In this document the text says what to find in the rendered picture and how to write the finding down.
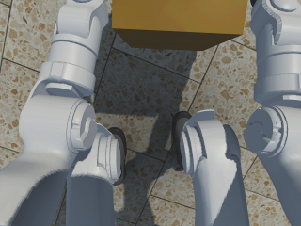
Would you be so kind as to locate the carton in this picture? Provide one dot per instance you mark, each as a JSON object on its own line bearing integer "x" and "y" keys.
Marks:
{"x": 189, "y": 25}

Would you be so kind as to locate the robot right upper arm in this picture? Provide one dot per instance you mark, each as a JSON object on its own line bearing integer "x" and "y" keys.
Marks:
{"x": 273, "y": 133}

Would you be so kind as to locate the robot left foot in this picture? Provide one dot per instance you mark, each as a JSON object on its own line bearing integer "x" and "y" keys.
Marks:
{"x": 119, "y": 135}

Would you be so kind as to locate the robot left upper arm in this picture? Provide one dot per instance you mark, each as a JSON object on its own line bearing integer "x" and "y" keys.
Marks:
{"x": 53, "y": 129}

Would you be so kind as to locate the right robot forearm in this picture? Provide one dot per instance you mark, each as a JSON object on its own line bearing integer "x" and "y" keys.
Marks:
{"x": 276, "y": 25}

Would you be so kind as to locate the right robot shin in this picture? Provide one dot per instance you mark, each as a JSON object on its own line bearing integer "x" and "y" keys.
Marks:
{"x": 209, "y": 114}

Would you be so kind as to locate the left robot forearm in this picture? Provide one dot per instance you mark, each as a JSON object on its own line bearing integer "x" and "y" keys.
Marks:
{"x": 75, "y": 45}

